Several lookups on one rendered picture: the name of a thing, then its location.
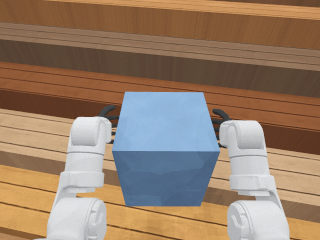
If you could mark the right robot forearm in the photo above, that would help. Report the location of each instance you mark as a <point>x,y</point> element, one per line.
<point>250,174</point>

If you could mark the robot right upper arm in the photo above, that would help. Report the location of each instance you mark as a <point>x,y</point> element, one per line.
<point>256,220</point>

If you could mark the robot left upper arm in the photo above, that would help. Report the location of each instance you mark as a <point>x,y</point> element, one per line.
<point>77,218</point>

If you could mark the left robot hand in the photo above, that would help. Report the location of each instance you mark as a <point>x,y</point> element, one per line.
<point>103,113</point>

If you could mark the right robot hand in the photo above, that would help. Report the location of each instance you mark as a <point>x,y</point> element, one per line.
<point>225,118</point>

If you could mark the left robot forearm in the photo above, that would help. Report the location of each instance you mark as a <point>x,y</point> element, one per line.
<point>85,154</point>

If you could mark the carton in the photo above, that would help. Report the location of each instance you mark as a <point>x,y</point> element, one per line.
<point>165,149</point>

